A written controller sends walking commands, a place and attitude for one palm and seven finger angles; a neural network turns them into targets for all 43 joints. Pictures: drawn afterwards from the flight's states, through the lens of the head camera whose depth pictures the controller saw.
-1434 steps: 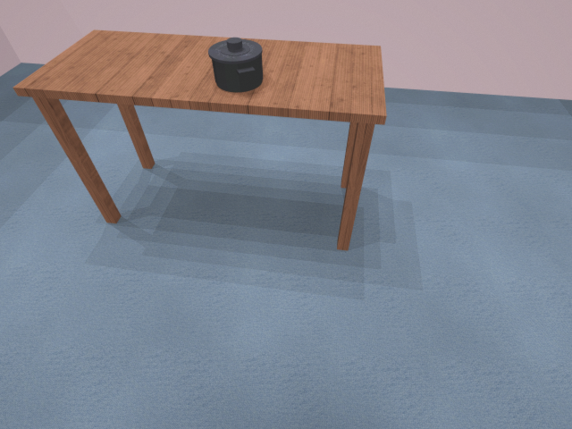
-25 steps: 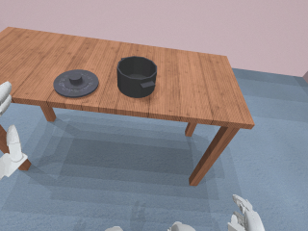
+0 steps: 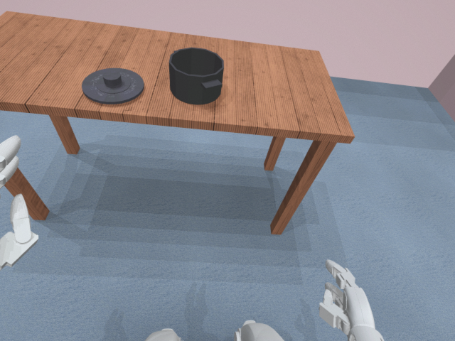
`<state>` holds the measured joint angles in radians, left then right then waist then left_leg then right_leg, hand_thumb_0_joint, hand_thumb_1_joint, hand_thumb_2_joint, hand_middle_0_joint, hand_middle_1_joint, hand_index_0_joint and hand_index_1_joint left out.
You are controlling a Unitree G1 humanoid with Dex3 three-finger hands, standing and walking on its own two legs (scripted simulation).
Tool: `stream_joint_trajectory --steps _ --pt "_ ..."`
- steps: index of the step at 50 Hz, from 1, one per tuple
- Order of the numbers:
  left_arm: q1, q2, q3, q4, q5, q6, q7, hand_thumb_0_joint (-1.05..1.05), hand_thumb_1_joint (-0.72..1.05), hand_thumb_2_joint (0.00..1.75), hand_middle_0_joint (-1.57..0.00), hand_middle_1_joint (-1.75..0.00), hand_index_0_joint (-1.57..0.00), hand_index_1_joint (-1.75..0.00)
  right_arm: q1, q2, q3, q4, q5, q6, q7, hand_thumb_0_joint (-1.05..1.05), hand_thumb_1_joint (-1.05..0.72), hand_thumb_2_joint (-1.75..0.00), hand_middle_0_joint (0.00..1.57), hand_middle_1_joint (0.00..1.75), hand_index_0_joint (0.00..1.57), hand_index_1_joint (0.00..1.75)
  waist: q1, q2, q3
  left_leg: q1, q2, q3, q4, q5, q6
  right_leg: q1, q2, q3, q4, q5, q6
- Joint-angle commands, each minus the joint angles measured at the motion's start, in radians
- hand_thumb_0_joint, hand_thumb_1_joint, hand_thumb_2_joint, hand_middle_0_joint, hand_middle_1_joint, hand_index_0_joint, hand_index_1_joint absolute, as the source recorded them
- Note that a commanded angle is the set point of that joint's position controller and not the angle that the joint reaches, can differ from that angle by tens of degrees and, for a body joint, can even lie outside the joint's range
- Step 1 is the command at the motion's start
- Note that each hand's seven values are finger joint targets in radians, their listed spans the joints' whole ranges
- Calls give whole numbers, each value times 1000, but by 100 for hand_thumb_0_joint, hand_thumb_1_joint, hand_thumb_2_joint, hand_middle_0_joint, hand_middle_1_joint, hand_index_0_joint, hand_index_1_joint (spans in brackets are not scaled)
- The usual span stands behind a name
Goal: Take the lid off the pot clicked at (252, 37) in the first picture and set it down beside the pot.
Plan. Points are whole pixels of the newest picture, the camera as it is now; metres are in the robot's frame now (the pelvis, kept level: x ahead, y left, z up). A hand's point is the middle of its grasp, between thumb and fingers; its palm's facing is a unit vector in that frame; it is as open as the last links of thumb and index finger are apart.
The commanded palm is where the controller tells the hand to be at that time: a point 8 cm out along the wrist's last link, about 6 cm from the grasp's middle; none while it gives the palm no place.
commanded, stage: stop stepping back and stand still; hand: left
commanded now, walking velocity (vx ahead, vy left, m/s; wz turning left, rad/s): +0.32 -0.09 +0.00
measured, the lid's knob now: (112, 78) +0.77 +0.34 -0.01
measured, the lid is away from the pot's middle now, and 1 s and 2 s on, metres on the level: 0.24 0.24 0.24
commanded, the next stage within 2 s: let the arm hang, fingers relaxed in 1.46 s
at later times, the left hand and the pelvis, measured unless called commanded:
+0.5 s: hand out of the picture +0.10 +0.26 +0.18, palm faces +0.34 -0.87 -0.35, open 7.4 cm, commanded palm +0.04 +0.31 +0.20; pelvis -0.08 +0.02 +0.02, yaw +3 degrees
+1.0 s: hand out of the picture +0.01 +0.19 -0.16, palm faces +0.15 -0.98 -0.15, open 6.9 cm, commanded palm none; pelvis -0.05 +0.01 +0.01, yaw +6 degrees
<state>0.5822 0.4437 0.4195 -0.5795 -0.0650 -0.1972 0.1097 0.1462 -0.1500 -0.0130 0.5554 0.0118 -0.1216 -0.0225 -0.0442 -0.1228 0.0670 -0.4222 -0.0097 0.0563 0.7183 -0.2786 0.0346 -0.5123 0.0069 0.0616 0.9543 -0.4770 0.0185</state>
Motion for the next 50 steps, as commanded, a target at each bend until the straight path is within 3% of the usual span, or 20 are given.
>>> stream_joint_trajectory --steps 1,3,5,7,11,16,18,19,21,27,30,32,33,35,38,41,42,46,49,50 --pt "88 208 166 -581 -9 -81 44 0 90 90 -20 -30 -20 -30 -54 -154 -48 -169 2 -96 11 0 -90 -90 20 30 20 30 41 425 -253 55 261 -299 -378 -78 103 209 -25 20 -73 -24 0" --pt "159 174 138 -464 6 -59 51 0 90 90 -20 -30 -20 -30 -23 -163 -44 -158 13 -86 9 0 -90 -90 20 30 20 30 51 386 -198 -120 198 -205 -358 -336 35 434 -10 -64 -290 36 -20" --pt "75 163 119 -311 23 -50 40 0 90 90 -20 -30 -20 -30 0 -171 -59 -153 15 -46 1 0 -90 -90 20 30 20 30 29 120 -153 -170 32 -48 -72 -319 -20 433 -64 -23 -484 65 -73" --pt "-60 154 87 -156 -7 -40 23 0 90 90 -20 -30 -20 -30 -22 -193 -66 -154 22 -12 -13 0 -90 -90 20 30 20 30 13 -174 -38 -114 -61 -36 537 -161 -38 49 -325 322 -771 -79 -196" --pt "-129 86 25 34 -13 -16 -2 0 90 90 -20 -30 -20 -30 -45 -159 -36 -137 28 20 -46 0 -90 -90 20 30 20 30 -8 -81 35 64 55 -80 421 -135 -21 -240 -269 149 -729 -318 -143" --pt "-161 52 -41 -169 23 -60 26 0 90 90 -20 -30 -20 -30 -31 -159 -7 -138 16 -61 -75 0 -90 -90 20 30 20 30 12 132 -80 224 31 20 -396 -213 33 99 -132 3 -453 -133 -81" --pt "-120 108 -19 -345 39 -82 47 0 90 90 -20 -30 -20 -30 -12 -165 -16 -159 9 -99 -62 0 -90 -90 20 30 20 30 30 477 -129 287 291 -354 -471 -141 141 -32 39 -103 38 -41 -20" --pt "-91 148 9 -392 45 -69 49 0 90 90 -20 -30 -20 -30 -19 -166 -26 -142 6 -108 -51 0 -90 -90 20 30 20 30 39 363 -201 279 268 -245 -426 102 149 30 55 -84 154 -12 -11" --pt "-80 201 66 -477 35 -62 52 0 90 90 -20 -30 -20 -30 -20 -155 -22 -130 0 -129 -24 0 -90 -90 20 30 20 30 29 365 -85 166 328 -449 -504 -79 156 -76 -10 -8 234 34 -17" --pt "-30 138 77 -232 9 -15 66 0 90 90 -20 -30 -20 -30 -24 -164 -11 -93 1 -66 -38 0 -90 -90 20 30 20 30 22 364 -40 81 263 -187 -469 -119 61 224 6 -158 -293 15 -45" --pt "-99 115 57 -107 11 -11 46 0 90 90 -20 -30 -20 -30 -9 -183 -32 -107 12 -31 -46 0 -90 -90 20 30 20 30 9 212 -90 37 185 -117 -339 -215 37 413 20 -164 -508 97 -58" --pt "-97 77 8 -49 5 -2 27 0 90 90 -20 -30 -20 -30 -22 -181 -35 -115 25 -8 -46 0 -90 -90 20 30 20 30 0 61 -90 16 104 -61 -170 -193 25 387 -78 0 -580 88 -104" --pt "-55 -96 -261 627 141 140 -73 0 90 90 -20 -30 -20 -30 72 -241 -73 57 -7 -13 34 0 -90 -90 20 30 20 30 6 -28 -141 -103 71 -8 81 -58 -19 391 -289 14 -466 557 -137" --pt "-131 -68 -272 671 125 205 -97 0 90 90 -20 -30 -20 -30 119 -182 -71 54 6 62 49 0 -90 -90 20 30 20 30 -9 -124 -181 -49 61 10 139 -261 -30 276 -293 39 -484 372 -181" --pt "-250 -92 -283 781 117 210 -93 0 90 90 -20 -30 -20 -30 174 -198 -66 65 -30 102 51 0 -90 -90 20 30 20 30 -19 -139 -85 62 80 -66 20 -175 27 38 -218 -20 -396 -73 -138" --pt "-381 -162 -339 876 96 226 -108 0 90 90 -20 -30 -20 -30 225 -292 -84 96 -72 102 29 0 -90 -90 20 30 20 30 -57 369 46 152 369 -609 -479 -226 187 -256 -2 -89 122 -136 -22" --pt "-441 -129 -330 926 93 219 -105 0 90 90 -20 -30 -20 -30 216 -282 -81 118 -67 97 16 0 -90 -90 20 30 20 30 -44 271 98 67 392 -620 -508 -161 205 -246 -61 16 228 -58 -30" --pt "-353 -132 -350 1167 85 212 -113 0 90 90 -20 -30 -20 -30 111 -215 -53 179 -55 64 -7 0 -90 -90 20 30 20 30 50 238 -12 46 308 -315 -405 203 142 -32 -90 21 60 27 -11" --pt "-182 -164 -355 1321 86 194 -116 0 90 90 -20 -30 -20 -30 138 -193 -50 248 -42 70 -8 0 -90 -90 20 30 20 30 90 296 -183 102 165 -72 -217 178 43 290 -25 -70 -343 210 -21" --pt "-154 -146 -342 1346 90 180 -103 0 90 90 -20 -30 -20 -30 183 -146 -53 262 -33 75 -6 0 -90 -90 20 30 20 30 77 214 -235 95 99 -34 -130 100 16 367 -72 38 -419 356 -52"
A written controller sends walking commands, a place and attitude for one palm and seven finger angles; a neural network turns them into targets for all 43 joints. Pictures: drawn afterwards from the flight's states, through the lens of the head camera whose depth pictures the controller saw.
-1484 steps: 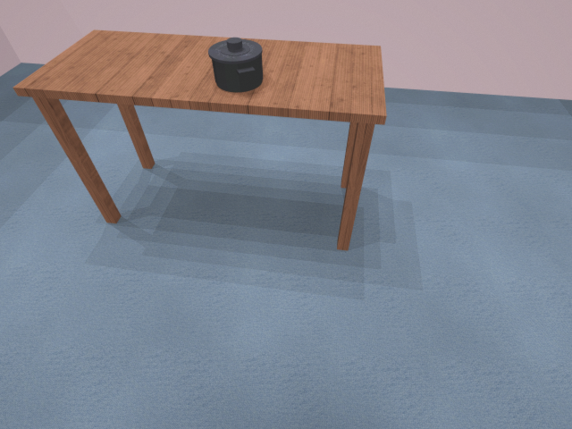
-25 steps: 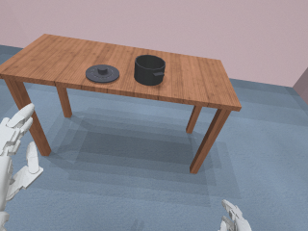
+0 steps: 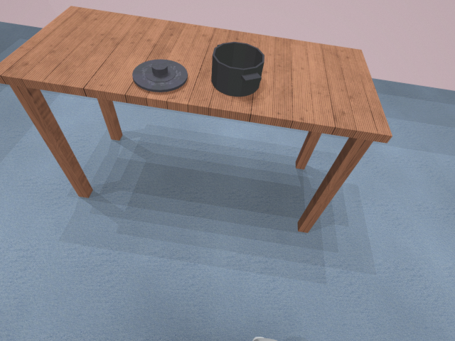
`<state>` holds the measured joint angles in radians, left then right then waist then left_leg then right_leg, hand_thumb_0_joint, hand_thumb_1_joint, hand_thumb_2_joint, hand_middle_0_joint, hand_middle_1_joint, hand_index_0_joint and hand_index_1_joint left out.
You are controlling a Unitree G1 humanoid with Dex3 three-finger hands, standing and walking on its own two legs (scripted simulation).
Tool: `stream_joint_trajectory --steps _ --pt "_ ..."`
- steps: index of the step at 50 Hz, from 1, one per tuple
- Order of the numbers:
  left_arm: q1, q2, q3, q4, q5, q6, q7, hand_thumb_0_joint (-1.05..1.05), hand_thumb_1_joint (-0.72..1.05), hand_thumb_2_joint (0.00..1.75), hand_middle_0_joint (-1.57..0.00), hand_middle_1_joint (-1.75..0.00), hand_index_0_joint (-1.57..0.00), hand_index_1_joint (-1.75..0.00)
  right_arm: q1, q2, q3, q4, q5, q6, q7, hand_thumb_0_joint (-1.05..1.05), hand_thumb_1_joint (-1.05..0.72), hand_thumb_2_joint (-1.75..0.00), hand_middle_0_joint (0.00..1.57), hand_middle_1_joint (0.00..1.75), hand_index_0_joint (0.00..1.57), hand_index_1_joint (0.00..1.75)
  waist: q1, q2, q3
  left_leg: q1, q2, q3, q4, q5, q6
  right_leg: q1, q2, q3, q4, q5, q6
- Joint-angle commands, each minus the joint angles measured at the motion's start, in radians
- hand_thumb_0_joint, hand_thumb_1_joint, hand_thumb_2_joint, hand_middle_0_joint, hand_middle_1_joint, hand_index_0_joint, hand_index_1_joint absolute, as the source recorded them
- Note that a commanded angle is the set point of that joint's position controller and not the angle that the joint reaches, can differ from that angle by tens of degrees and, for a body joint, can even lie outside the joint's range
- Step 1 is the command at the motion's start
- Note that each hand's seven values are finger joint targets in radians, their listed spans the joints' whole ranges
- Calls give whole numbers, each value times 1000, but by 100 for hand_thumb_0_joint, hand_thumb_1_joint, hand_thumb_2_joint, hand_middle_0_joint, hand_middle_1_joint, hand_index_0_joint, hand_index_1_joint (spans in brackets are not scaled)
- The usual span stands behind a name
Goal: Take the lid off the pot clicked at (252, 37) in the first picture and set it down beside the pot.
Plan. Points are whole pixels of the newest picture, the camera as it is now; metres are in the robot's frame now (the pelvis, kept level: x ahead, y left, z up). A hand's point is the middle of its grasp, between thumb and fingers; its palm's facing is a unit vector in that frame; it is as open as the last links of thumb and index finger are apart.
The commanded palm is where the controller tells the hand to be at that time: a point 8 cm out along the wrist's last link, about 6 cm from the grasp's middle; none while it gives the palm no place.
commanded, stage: stop stepping back and stand still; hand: left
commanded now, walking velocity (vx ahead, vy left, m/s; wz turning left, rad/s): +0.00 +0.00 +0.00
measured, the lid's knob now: (159, 68) +0.85 +0.23 -0.01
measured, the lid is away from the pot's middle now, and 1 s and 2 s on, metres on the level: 0.24 0.24 0.24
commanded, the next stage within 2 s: let the arm hang, fingers relaxed in 0.46 s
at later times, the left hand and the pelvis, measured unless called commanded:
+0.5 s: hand out of the picture +0.11 +0.17 -0.16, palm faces +0.01 -0.98 -0.21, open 7.3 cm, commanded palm none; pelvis +0.05 -0.01 +0.02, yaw -1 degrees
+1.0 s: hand out of the picture +0.08 +0.17 -0.16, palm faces +0.02 -0.98 -0.21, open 7.3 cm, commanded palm none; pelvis +0.05 -0.01 +0.02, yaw -1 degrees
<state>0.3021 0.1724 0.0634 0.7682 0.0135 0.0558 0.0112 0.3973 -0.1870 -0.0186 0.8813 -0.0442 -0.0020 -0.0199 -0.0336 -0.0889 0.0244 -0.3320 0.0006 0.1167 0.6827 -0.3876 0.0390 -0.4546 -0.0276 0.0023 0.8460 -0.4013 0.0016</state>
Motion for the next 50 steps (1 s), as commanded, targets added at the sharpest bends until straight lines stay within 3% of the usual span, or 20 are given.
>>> stream_joint_trajectory --steps 1,2,3,4,5,7,10,11,13,20,23,30,50 --pt "108 168 10 16 9 -82 5 0 90 90 -20 -30 -20 -30 -35 -73 -45 -59 36 -37 -3 0 -90 -90 20 30 20 30 42 5 -195 -46 36 -51 -21 60 -17 355 -146 251 -379 388 -84" --pt "70 182 3 32 5 -88 8 0 90 90 -20 -30 -20 -30 0 -55 -45 -38 40 -31 2 0 -90 -90 20 30 20 30 15 -8 -167 -56 0 -39 21 -70 -29 325 -231 358 -446 375 -151" --pt "24 198 -1 39 7 -86 8 0 90 90 -20 -30 -20 -30 33 -38 -45 -10 41 -23 8 0 -90 -90 20 30 20 30 -7 36 -131 5 -4 -57 15 -98 -24 227 -248 355 -492 215 -173" --pt "2 168 5 49 4 -89 11 0 90 90 -20 -30 -20 -30 38 -19 -45 7 35 -20 5 0 -90 -90 20 30 20 30 -16 38 -98 2 8 -78 -18 4 -20 234 -196 329 -462 326 -161" --pt "-3 157 4 76 1 -92 16 0 90 90 -20 -30 -20 -30 43 -21 -44 29 35 -20 1 0 -90 -90 20 30 20 30 -15 -1 -86 13 27 -84 -47 89 -21 260 -171 279 -436 441 -144" --pt "-8 124 -8 114 -4 -87 22 0 90 90 -20 -30 -20 -30 54 -24 -44 53 38 -19 -3 0 -90 -90 20 30 20 30 -16 -7 -54 85 54 -102 -143 238 -9 238 -117 184 -415 498 -109" --pt "22 94 -15 159 -9 -78 24 0 90 90 -20 -30 -20 -30 50 -48 -46 87 36 -26 -16 0 -90 -90 20 30 20 30 7 141 -61 204 129 -121 -186 573 14 230 -47 57 -326 567 -64" --pt "26 84 -17 167 -10 -76 26 0 90 90 -20 -30 -20 -30 43 -48 -48 93 37 -24 -21 0 -90 -90 20 30 20 30 9 176 -46 224 141 -128 -189 637 23 210 -36 42 -319 546 -58" --pt "24 78 -18 185 -10 -74 28 0 90 90 -20 -30 -20 -30 41 -50 -51 103 38 -21 -26 0 -90 -90 20 30 20 30 11 153 -70 251 148 -118 -194 684 25 242 -27 24 -319 539 -53" --pt "0 71 -18 217 -2 -69 36 0 90 90 -20 -30 -20 -30 -8 -31 -55 128 35 -10 -23 0 -90 -90 20 30 20 30 15 48 -22 211 112 -91 -211 469 10 285 -50 53 -365 548 -59" --pt "-19 70 -15 217 -1 -67 36 0 90 90 -20 -30 -20 -30 -21 -25 -55 137 32 -6 -21 0 -90 -90 20 30 20 30 14 90 16 201 109 -94 -231 423 10 269 -48 59 -370 510 -60" --pt "-30 77 -10 221 -4 -70 34 0 90 90 -20 -30 -20 -30 -30 -31 -56 144 30 -8 -22 0 -90 -90 20 30 20 30 15 111 -8 223 108 -89 -233 441 7 293 -49 61 -374 532 -62" --pt "1 59 -15 265 -4 -74 35 0 90 90 -20 -30 -20 -30 -5 -10 -49 182 35 -9 -25 0 -90 -90 20 30 20 30 17 78 14 220 110 -93 -264 373 12 295 -47 63 -417 486 -55"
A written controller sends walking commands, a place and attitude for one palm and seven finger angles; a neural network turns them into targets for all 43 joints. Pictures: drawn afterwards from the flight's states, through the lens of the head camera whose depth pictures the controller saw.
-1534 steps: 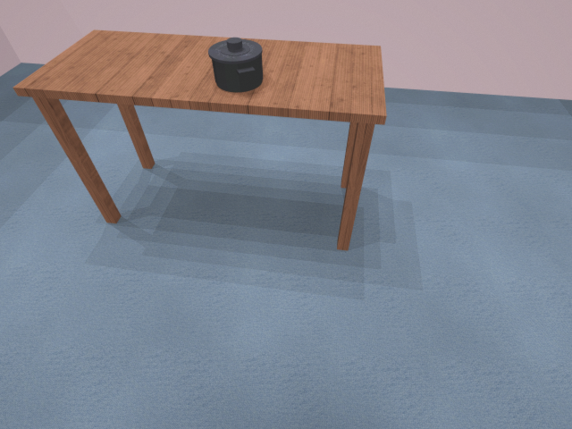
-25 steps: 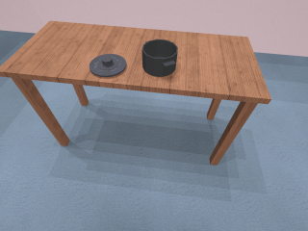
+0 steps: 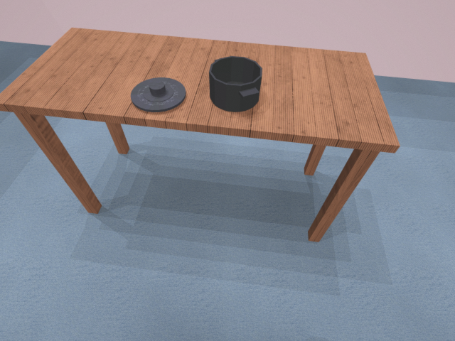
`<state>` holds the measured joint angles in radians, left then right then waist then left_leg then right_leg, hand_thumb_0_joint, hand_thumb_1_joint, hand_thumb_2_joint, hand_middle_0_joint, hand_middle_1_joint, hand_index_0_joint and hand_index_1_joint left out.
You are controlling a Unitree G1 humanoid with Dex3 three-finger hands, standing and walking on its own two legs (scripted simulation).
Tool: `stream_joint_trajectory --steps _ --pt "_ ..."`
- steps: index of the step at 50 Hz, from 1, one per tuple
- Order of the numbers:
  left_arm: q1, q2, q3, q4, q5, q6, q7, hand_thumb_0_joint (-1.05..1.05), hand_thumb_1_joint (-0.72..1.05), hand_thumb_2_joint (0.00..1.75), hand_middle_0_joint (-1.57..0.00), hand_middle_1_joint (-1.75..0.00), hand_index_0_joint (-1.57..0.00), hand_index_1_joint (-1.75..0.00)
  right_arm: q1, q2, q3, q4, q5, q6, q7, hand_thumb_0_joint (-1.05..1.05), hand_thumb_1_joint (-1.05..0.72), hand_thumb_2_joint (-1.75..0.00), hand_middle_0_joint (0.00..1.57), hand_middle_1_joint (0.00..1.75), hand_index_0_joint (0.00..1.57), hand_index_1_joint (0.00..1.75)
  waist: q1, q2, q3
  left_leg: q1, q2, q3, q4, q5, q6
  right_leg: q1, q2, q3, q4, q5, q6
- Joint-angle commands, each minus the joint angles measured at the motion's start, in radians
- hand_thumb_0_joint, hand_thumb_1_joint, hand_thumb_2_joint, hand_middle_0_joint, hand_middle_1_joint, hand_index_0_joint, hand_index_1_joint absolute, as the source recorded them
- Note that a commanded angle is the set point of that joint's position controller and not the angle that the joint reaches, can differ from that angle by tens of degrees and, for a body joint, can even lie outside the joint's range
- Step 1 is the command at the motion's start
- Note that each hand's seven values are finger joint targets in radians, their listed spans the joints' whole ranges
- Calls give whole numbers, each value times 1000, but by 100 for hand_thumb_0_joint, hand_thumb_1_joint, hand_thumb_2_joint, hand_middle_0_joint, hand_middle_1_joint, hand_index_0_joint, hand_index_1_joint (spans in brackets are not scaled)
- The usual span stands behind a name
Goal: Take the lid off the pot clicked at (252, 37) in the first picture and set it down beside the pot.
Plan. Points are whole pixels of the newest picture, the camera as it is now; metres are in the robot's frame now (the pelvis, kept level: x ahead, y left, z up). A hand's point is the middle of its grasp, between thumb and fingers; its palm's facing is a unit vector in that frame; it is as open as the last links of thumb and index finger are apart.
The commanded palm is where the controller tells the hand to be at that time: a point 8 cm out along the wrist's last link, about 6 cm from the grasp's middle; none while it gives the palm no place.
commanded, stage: let the arm hang, fingers relaxed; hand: left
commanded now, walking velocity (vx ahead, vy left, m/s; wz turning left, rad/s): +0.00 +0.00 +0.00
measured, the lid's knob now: (157, 87) +0.79 +0.25 -0.03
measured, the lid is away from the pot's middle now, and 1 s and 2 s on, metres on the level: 0.24 0.24 0.24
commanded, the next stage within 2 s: look to check the result in 0.66 s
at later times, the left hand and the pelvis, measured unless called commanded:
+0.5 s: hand out of the picture +0.00 +0.18 -0.18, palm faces +0.03 -0.98 -0.19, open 7.3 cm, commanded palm none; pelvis -0.01 +0.01 +0.00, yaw +0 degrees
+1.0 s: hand out of the picture -0.01 +0.18 -0.18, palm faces +0.04 -0.98 -0.19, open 7.3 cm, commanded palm none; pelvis -0.01 +0.01 +0.00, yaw +0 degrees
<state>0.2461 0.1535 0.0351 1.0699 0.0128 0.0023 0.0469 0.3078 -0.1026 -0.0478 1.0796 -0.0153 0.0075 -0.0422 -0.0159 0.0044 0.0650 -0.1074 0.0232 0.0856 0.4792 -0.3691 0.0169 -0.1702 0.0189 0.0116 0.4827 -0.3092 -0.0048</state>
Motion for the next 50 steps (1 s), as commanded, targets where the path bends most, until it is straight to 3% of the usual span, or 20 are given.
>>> stream_joint_trajectory --steps 1,5,8,16,30,42,45,50 --pt "57 76 13 -35 -3 -20 1 0 90 90 -20 -30 -20 -30 86 -90 -21 -16 8 -17 -2 0 -90 -90 20 30 20 30 -3 -17 -19 -8 85 -65 -62 339 35 5 -93 54 -57 383 -47" --pt "71 73 12 -25 -4 -24 2 0 90 90 -20 -30 -20 -30 95 -92 -20 -6 7 -21 -5 0 -90 -90 20 30 20 30 -5 -8 -55 23 88 -59 -54 412 34 19 -96 49 -43 445 -49" --pt "68 67 10 -22 -4 -20 1 0 90 90 -20 -30 -20 -30 90 -86 -18 -3 6 -19 -5 0 -90 -90 20 30 20 30 -4 22 -10 6 93 -64 -72 383 37 -12 -90 44 -50 388 -46" --pt "75 61 7 -10 -2 -19 0 0 90 90 -20 -30 -20 -30 90 -84 -19 1 7 -20 -5 0 -90 -90 20 30 20 30 -2 20 9 -9 96 -74 -93 325 42 -24 -84 44 -61 325 -41" --pt "89 53 7 0 -4 -21 2 0 90 90 -20 -30 -20 -30 99 -87 -16 12 7 -27 -9 0 -90 -90 20 30 20 30 0 6 -27 21 97 -72 -89 417 42 -10 -88 34 -47 376 -36" --pt "90 53 5 3 -3 -20 3 0 90 90 -20 -30 -20 -30 96 -77 -15 18 7 -24 -5 0 -90 -90 20 30 20 30 1 -2 10 -12 93 -77 -110 313 43 -27 -90 44 -68 313 -34" --pt "92 52 6 4 -3 -22 2 0 90 90 -20 -30 -20 -30 101 -79 -14 19 6 -27 -6 0 -90 -90 20 30 20 30 0 17 -11 2 94 -73 -107 351 43 -18 -89 42 -61 337 -35" --pt "99 49 5 10 -3 -24 2 0 90 90 -20 -30 -20 -30 97 -77 -14 21 7 -27 -6 0 -90 -90 20 30 20 30 0 -3 -5 2 90 -72 -103 345 41 -23 -93 48 -67 347 -36"
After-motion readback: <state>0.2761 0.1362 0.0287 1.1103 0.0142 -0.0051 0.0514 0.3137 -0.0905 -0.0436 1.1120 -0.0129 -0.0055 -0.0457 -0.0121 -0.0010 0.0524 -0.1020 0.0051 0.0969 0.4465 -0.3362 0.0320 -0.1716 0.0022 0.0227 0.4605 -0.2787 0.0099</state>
